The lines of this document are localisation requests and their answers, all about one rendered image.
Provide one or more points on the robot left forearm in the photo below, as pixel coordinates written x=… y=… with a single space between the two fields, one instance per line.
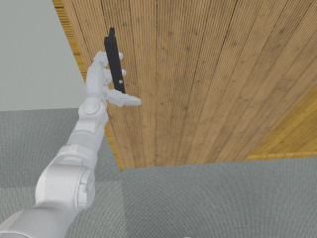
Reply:
x=85 y=140

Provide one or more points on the robot left upper arm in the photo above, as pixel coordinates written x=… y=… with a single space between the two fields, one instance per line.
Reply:
x=63 y=191

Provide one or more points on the robot left hand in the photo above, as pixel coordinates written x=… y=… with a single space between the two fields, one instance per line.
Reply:
x=97 y=77

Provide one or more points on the wardrobe door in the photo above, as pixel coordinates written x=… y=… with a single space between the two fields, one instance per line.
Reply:
x=297 y=131
x=215 y=77

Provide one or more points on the handle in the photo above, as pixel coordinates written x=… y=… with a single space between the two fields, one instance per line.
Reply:
x=111 y=48

